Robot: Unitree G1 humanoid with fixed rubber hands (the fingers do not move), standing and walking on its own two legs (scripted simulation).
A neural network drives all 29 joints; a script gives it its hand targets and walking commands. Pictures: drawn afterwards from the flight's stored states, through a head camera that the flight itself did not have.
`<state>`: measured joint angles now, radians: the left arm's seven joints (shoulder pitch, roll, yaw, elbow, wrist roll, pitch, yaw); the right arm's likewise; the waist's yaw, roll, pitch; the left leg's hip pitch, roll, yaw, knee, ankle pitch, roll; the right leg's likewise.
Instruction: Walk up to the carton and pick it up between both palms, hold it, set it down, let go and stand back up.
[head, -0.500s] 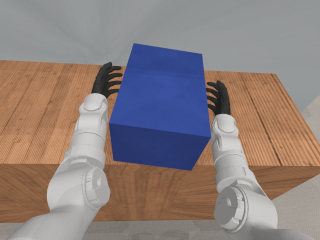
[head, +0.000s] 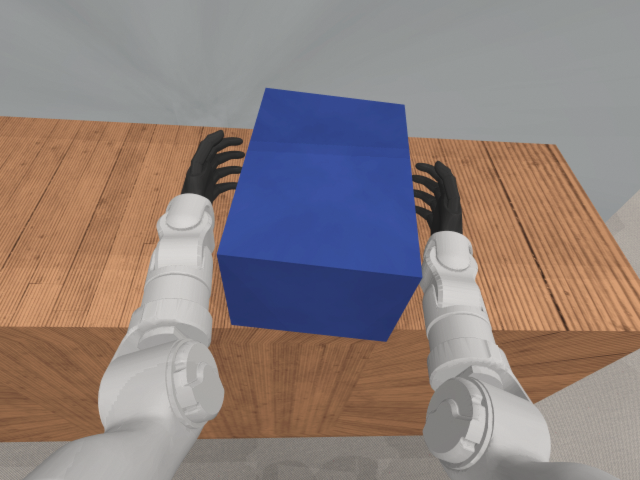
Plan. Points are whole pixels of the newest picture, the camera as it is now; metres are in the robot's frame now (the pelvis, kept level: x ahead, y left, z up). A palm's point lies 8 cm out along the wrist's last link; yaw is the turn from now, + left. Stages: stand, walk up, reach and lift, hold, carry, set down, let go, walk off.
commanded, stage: set down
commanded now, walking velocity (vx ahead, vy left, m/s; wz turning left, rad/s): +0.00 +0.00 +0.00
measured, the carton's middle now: (323, 208) +0.46 +0.01 +0.04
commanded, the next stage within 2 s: none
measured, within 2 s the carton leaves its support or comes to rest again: neither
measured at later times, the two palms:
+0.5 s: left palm (200, 194) +0.43 +0.17 +0.10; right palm (443, 227) +0.39 -0.14 +0.10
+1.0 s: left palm (203, 185) +0.46 +0.17 +0.09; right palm (447, 226) +0.42 -0.16 +0.07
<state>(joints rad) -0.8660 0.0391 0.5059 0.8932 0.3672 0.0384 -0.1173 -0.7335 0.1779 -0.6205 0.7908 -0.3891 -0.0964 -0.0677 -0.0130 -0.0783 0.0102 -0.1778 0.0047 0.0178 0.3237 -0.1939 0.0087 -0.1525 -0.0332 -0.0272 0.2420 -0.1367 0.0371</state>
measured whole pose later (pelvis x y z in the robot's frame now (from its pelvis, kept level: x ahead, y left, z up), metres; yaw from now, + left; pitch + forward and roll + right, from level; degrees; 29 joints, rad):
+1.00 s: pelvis +0.00 +0.00 -0.01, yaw -2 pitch +15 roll -2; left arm -1.06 0.28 0.04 1.39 -0.17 -0.14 0.02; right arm -0.91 -0.07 -0.10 1.20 0.15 -0.12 -0.20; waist -0.04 0.00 -0.18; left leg -0.54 0.05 0.03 0.54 -0.26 0.00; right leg -0.49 0.00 -0.02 0.39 -0.16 0.03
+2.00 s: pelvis -0.03 -0.01 +0.00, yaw +0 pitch +5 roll -1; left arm -1.01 0.47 0.00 1.00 -0.29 0.31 -0.05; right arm -0.93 -0.18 0.00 0.84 0.37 0.30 -0.26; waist -0.07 -0.03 -0.06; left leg -0.30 0.03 0.01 0.40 -0.19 -0.01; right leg -0.27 -0.01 -0.03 0.31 -0.13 0.01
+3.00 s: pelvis -0.03 -0.01 +0.00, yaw -1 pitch -5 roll -1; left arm -0.08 0.34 0.11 -0.04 -0.23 0.46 -0.08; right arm -0.02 -0.09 -0.01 -0.08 0.24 0.37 -0.23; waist 0.06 -0.02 0.11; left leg -0.09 0.03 0.04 0.38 -0.21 -0.01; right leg -0.08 -0.01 -0.01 0.33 -0.16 0.02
